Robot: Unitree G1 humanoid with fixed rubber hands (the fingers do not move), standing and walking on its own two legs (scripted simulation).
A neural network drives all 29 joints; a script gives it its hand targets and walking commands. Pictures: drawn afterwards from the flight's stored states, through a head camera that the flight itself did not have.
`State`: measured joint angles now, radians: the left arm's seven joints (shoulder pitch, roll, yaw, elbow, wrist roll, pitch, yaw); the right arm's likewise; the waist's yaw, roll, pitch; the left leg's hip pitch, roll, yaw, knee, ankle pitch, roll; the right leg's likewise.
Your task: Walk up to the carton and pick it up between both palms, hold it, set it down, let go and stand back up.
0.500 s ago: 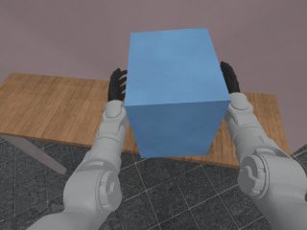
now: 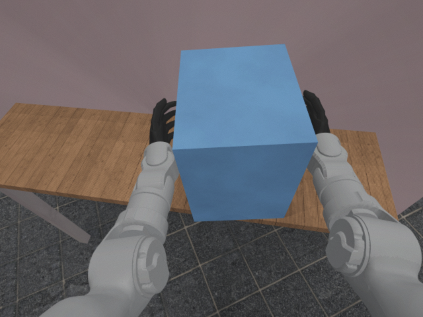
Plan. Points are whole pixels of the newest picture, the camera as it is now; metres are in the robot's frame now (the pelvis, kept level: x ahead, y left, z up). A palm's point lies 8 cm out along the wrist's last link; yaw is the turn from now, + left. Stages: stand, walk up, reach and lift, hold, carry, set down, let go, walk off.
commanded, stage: reach and lift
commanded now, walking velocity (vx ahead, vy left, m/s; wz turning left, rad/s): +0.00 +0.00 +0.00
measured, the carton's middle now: (235, 139) +0.48 +0.05 +0.04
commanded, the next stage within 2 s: none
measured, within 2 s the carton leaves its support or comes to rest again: leaves its support in 0.38 s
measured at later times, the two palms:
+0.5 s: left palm (163, 141) +0.41 +0.18 +0.09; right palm (322, 137) +0.46 -0.12 +0.09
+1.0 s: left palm (161, 145) +0.39 +0.17 +0.11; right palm (329, 142) +0.44 -0.12 +0.10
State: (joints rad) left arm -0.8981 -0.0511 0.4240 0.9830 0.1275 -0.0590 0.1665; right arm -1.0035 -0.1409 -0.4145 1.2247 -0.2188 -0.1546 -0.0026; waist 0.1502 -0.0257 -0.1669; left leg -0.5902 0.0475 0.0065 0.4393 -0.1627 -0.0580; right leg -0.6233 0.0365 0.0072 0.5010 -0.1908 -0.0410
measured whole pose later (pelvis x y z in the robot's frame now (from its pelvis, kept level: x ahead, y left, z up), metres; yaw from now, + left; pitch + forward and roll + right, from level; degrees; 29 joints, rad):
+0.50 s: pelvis +0.00 +0.00 +0.00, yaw +0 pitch +18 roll +1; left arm -0.88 -0.08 0.42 0.99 0.13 -0.07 0.17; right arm -0.95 -0.14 -0.41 1.23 -0.22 -0.22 -0.02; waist 0.15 -0.03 -0.20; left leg -0.59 0.05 0.01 0.44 -0.16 -0.06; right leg -0.62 0.04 0.01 0.50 -0.18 -0.04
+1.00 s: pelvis -0.02 +0.00 +0.00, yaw +0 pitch +16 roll +1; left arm -0.88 -0.07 0.42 1.00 0.13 0.00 0.18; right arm -0.94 -0.14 -0.41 1.24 -0.19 -0.15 -0.01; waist 0.14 -0.03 -0.25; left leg -0.58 0.05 0.01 0.44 -0.14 -0.06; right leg -0.62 0.04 0.01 0.50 -0.17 -0.04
